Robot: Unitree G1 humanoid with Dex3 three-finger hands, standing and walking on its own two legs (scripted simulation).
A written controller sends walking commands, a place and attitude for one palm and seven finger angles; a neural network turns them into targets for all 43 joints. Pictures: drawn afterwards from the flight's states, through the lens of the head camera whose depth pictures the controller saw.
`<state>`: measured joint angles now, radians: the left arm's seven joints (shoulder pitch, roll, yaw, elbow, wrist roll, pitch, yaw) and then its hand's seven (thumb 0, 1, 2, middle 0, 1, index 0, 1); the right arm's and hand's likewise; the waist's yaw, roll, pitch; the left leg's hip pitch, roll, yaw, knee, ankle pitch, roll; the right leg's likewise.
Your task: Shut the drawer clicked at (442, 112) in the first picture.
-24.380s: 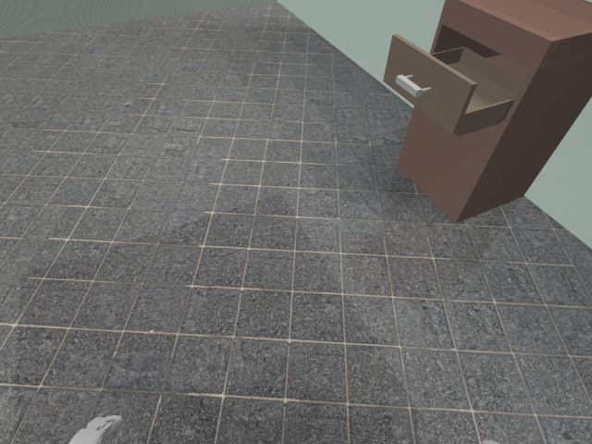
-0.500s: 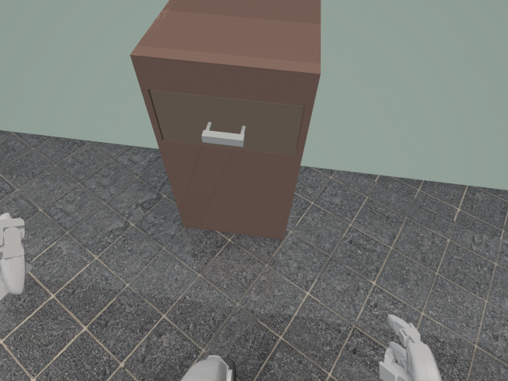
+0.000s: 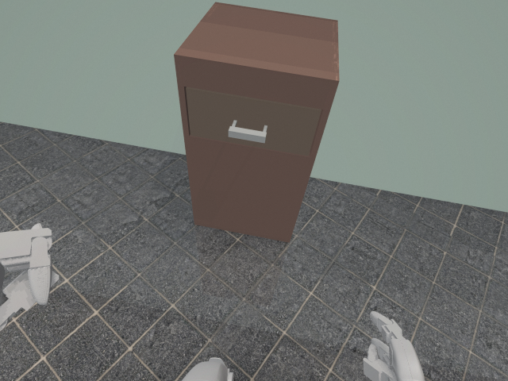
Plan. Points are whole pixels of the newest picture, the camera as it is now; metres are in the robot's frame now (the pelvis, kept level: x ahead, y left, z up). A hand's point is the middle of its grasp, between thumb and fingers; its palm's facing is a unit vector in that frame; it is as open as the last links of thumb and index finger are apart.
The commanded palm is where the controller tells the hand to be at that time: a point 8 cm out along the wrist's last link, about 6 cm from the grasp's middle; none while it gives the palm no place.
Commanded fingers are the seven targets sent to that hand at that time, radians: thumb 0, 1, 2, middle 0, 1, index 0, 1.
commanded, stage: stop stepping back and stand still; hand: left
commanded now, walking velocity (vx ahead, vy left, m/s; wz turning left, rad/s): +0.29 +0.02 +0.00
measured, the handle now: (248, 130) +0.82 +0.11 -0.12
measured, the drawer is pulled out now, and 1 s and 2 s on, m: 0.00 0.00 0.00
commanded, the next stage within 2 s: let the arm hang, fingers relaxed in 0.80 s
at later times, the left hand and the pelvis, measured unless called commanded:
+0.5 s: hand out of the picture +0.13 +0.28 +0.18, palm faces +0.34 -0.86 -0.37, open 3.2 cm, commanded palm +0.09 +0.31 +0.19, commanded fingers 0.00 0.90 0.90 -1.40 -1.60 -1.40 -1.60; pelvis -0.07 +0.05 +0.01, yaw -7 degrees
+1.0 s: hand (49, 334) +0.14 +0.29 +0.04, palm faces +0.20 -0.88 -0.43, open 3.2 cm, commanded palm none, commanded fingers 0.00 0.90 0.90 -1.16 -1.34 -1.16 -1.34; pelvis -0.09 +0.06 -0.01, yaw -4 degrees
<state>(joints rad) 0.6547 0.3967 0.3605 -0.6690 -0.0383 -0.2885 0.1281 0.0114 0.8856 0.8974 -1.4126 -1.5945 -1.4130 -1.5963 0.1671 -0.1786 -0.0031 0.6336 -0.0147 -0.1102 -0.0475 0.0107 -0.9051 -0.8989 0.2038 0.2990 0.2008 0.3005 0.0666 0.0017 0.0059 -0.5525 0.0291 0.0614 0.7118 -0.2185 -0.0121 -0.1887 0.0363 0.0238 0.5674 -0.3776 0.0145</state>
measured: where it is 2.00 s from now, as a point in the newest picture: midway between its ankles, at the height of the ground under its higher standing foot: outside the picture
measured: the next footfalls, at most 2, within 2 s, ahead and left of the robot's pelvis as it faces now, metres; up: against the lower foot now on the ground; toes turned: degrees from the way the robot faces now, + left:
left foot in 0.04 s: +0.12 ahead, +0.08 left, +0.00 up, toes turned +3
right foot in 0.30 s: -0.01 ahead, -0.08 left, +0.00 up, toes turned -8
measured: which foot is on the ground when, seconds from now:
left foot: up 0.00-0.02, down 0.04-0.30, up 0.32-0.48, down 0.50-1.00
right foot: down 0.00-0.06, up 0.08-0.28, down 0.30-0.52, up 0.54-0.76, down 0.78-1.00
